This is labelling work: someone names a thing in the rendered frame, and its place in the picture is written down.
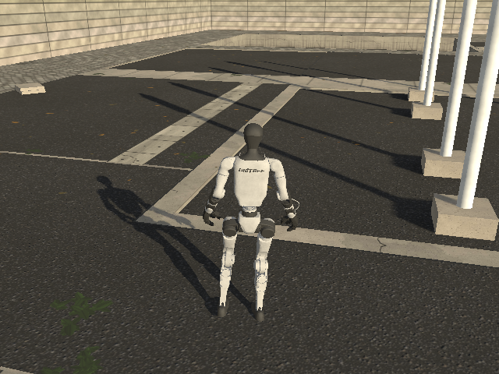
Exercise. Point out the humanoid robot torso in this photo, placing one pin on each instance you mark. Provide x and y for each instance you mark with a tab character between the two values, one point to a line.
250	188

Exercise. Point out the robot right hand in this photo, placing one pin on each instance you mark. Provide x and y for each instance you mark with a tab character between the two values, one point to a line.
288	220

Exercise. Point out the left robot upper arm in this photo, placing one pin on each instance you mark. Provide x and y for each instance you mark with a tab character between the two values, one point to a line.
226	164

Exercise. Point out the robot left foot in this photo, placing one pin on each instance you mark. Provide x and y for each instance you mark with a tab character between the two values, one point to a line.
221	309

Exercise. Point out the robot right forearm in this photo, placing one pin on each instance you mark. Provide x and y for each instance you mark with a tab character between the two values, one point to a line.
288	206

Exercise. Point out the robot left hand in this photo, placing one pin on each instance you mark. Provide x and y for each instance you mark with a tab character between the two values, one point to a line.
213	215

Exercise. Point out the right robot upper arm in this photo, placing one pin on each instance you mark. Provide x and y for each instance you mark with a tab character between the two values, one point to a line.
279	177

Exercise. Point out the robot left forearm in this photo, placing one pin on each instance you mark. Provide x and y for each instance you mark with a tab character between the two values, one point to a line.
211	203

